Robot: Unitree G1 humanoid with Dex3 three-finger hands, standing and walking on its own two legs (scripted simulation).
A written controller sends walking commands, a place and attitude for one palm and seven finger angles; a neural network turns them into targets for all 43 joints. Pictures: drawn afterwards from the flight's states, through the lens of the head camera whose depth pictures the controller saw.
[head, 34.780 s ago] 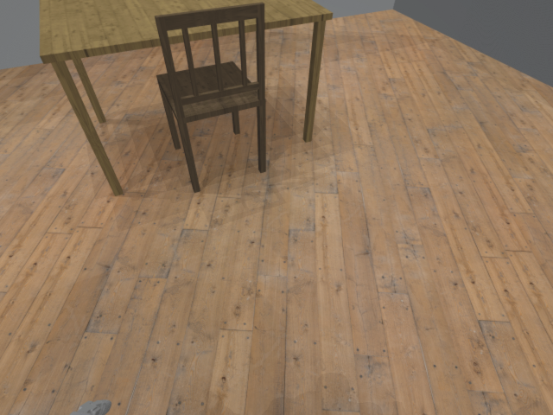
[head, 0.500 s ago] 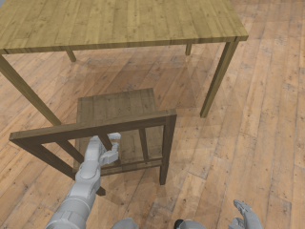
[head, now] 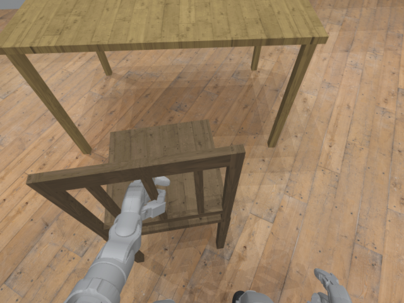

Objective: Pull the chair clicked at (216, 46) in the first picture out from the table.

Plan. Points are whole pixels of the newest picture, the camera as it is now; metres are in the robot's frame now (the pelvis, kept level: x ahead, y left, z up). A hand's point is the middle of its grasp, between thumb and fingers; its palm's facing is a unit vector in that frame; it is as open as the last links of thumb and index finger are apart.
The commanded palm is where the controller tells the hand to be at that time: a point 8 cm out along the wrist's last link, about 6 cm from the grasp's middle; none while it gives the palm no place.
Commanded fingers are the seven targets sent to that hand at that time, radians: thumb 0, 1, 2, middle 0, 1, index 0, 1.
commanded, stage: step backward, pulling the chair out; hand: left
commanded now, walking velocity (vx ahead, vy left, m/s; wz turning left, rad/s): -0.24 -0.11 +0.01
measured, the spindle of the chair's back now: (156, 199) +0.35 +0.11 -0.10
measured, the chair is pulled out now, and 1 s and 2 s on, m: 0.45 0.55 0.55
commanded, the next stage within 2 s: stop walking, hand still on the chair in 0.16 s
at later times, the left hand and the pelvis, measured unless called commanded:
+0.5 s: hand (159, 243) +0.24 +0.09 -0.05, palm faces -0.06 -0.99 -0.15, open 5.0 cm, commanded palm +0.22 +0.14 -0.04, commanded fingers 0.00 0.90 0.90 -0.50 -1.45 -0.50 -1.45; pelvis -0.08 -0.01 +0.00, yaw -2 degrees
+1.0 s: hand (158, 248) +0.23 +0.09 -0.05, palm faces -0.12 -0.98 -0.14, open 5.0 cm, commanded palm +0.22 +0.14 -0.04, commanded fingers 0.00 0.90 0.90 -0.50 -1.45 -0.50 -1.45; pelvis -0.04 +0.00 +0.01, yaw -3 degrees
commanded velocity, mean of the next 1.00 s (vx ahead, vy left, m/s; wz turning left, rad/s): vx -0.01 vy -0.01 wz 0.00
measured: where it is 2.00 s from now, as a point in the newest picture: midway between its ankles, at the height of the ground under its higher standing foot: outside the picture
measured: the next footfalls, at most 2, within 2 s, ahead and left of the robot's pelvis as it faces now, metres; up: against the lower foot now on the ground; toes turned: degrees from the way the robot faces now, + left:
left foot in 0.02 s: +0.02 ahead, +0.14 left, +0.00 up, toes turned -2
right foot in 0.24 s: -0.02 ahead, -0.13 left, +0.00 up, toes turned -6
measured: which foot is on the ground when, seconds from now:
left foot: up 0.00-0.00, down 0.02-1.00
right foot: down 0.00-0.06, up 0.08-0.22, down 0.24-1.00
